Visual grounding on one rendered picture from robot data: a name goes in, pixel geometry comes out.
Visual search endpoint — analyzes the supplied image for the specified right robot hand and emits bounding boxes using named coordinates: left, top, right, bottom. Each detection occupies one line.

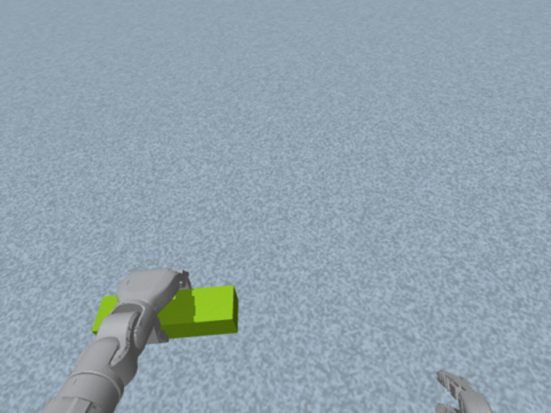
left=436, top=371, right=493, bottom=413

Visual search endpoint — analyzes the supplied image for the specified left robot hand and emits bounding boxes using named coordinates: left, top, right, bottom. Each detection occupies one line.
left=117, top=268, right=192, bottom=344

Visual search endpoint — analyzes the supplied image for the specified carton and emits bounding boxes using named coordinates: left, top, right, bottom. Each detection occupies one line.
left=92, top=285, right=238, bottom=339

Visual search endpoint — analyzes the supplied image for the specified left robot arm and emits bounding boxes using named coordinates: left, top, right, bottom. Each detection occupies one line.
left=40, top=299, right=157, bottom=413

